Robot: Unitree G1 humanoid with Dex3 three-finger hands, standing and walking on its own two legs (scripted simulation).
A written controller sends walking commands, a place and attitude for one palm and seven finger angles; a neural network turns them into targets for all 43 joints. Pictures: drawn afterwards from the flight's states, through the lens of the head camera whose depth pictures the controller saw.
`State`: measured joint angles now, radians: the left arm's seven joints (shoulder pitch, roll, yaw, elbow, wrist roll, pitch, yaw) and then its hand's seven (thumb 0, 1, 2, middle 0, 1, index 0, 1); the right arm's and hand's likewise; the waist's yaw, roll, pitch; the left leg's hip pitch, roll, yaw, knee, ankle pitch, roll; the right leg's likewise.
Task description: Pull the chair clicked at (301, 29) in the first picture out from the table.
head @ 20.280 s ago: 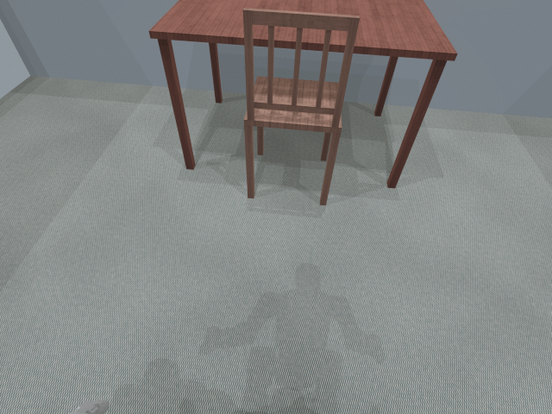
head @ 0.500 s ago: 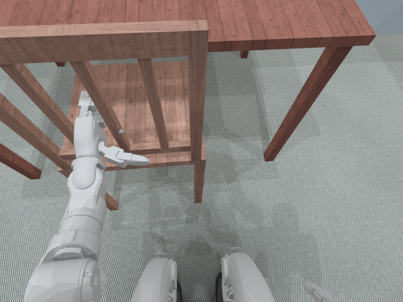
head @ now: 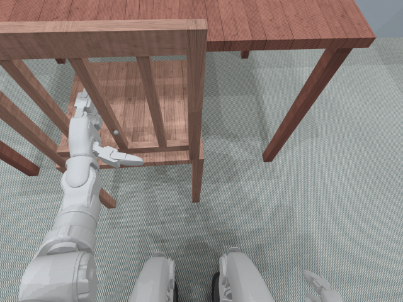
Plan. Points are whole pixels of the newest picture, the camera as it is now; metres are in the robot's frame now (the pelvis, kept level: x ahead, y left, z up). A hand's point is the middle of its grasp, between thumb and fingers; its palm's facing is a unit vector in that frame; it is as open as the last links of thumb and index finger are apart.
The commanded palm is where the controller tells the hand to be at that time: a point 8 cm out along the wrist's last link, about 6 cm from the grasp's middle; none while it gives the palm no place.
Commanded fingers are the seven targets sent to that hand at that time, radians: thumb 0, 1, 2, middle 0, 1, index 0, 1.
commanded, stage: hook a spindle and tug to test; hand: left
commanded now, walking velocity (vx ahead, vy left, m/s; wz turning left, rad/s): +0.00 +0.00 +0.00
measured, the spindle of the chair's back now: (106, 111) +0.47 +0.18 +0.04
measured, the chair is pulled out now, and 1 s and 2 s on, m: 0.00 0.00 0.07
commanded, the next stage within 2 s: step backward, pulling the chair out in 1.34 s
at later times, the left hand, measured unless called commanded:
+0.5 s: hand (118, 131) +0.44 +0.16 +0.02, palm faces +0.08 -1.00 -0.04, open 9.6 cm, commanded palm +0.41 +0.20 +0.02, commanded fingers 0.00 0.56 0.76 -0.50 -1.45 -0.50 -1.45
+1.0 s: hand (120, 130) +0.44 +0.16 +0.02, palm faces +0.09 -1.00 -0.02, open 5.2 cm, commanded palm +0.39 +0.20 +0.02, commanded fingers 0.00 0.90 0.90 -0.50 -1.45 -0.50 -1.45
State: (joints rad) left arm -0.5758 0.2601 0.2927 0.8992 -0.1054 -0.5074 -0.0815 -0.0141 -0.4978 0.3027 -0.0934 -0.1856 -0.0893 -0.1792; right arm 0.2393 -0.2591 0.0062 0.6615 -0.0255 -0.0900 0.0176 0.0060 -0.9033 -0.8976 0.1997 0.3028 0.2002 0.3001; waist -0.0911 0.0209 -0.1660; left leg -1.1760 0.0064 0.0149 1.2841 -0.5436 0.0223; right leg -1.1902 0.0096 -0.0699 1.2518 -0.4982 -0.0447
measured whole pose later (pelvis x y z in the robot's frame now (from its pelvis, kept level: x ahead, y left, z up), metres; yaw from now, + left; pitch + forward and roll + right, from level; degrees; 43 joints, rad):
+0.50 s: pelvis +0.00 +0.01 +0.00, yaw +0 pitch +25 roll -2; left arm -0.58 0.24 0.26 0.88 -0.08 -0.53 -0.03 -0.01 0.05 0.54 -0.45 -1.32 -0.45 -1.32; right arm 0.25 -0.25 0.01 0.67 -0.03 -0.09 0.03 0.01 -0.90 -0.90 0.20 0.30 0.20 0.30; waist -0.09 0.03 -0.17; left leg -1.19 0.00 0.02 1.30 -0.55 0.03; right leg -1.19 0.01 -0.07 1.25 -0.50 -0.03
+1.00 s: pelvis +0.01 +0.01 +0.00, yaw -1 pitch +25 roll -1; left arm -0.49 0.23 0.26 0.78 -0.11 -0.50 -0.03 0.01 0.76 0.79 -0.43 -1.41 -0.42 -1.45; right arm 0.26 -0.25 0.00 0.64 -0.03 -0.07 0.04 0.01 -0.90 -0.90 0.20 0.30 0.20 0.30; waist -0.10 0.02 -0.17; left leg -1.15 0.01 0.03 1.27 -0.56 0.03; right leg -1.17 0.02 -0.05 1.23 -0.50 -0.03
